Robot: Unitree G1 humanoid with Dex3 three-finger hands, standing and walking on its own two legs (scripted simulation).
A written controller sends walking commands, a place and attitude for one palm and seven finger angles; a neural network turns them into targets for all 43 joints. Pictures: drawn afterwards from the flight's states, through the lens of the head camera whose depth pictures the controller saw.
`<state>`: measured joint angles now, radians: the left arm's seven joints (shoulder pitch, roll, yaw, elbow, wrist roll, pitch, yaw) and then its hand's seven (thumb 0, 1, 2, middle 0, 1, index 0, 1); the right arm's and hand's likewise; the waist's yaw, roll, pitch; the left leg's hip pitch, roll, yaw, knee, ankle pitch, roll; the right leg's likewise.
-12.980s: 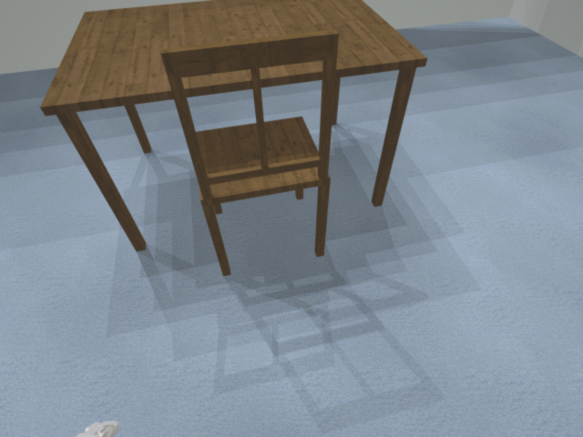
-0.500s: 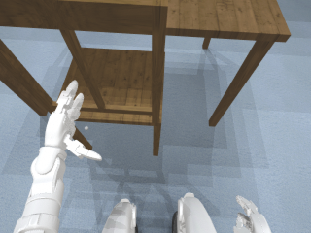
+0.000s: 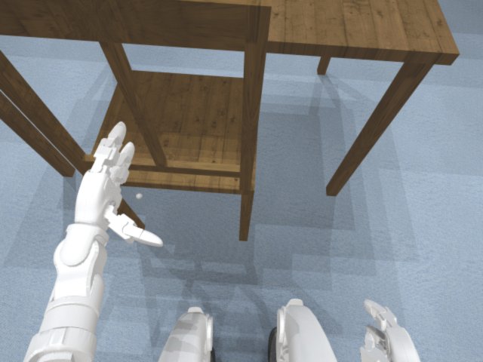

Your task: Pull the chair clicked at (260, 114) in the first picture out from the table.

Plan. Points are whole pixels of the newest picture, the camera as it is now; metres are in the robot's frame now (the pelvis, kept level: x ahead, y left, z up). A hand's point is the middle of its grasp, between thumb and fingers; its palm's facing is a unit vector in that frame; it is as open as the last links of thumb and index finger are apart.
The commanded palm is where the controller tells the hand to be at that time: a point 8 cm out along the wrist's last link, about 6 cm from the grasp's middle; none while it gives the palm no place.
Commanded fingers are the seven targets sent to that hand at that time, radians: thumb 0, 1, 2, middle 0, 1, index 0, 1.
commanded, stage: push the fingers through the gap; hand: left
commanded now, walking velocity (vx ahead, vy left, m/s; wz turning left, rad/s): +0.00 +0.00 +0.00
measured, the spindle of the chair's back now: (141, 116) +0.52 +0.19 +0.03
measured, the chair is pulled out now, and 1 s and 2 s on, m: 0.00 0.00 0.00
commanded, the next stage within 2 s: hook a spindle and tug to test in 1.56 s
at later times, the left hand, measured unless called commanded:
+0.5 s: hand (146, 169) +0.42 +0.17 +0.02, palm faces -0.08 -0.99 -0.06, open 17.0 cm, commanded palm +0.40 +0.22 +0.02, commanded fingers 0.00 -0.50 0.30 -0.06 -0.08 -0.06 -0.08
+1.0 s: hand (153, 141) +0.47 +0.16 +0.03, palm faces -0.09 -0.99 -0.06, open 17.0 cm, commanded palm +0.45 +0.21 +0.02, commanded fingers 0.00 -0.50 0.30 -0.06 -0.08 -0.06 -0.08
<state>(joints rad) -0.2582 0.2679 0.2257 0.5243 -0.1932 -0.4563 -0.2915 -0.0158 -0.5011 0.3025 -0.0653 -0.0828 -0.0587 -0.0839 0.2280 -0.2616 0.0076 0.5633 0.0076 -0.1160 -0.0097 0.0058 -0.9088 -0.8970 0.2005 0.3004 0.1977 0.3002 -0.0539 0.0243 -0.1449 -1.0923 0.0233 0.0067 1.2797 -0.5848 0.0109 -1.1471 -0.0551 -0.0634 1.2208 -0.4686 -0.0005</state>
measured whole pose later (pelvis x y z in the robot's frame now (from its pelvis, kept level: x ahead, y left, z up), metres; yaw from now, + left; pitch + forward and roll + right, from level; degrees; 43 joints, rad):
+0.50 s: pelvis +0.00 +0.00 +0.00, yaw +0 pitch +24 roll -2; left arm -0.49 0.30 0.26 0.74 -0.15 -0.47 -0.27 -0.02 -0.50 0.30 -0.06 -0.08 -0.05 -0.08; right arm 0.26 -0.27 0.01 0.61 0.00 -0.09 -0.01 0.00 -0.91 -0.90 0.20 0.30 0.20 0.30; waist -0.08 0.03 -0.14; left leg -1.13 0.02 0.00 1.29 -0.58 0.01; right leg -1.18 -0.05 -0.07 1.23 -0.47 0.00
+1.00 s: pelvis -0.01 +0.00 -0.01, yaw -1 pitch +26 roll -2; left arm -0.73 0.39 0.34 0.97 -0.12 -0.49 -0.29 -0.02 -0.50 0.30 -0.06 -0.08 -0.06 -0.08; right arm 0.28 -0.27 0.02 0.62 -0.02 -0.04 0.00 0.00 -0.91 -0.90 0.20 0.30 0.20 0.30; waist -0.13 0.03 -0.13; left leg -1.20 0.03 0.00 1.32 -0.58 0.01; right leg -1.25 -0.05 -0.07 1.25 -0.46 0.00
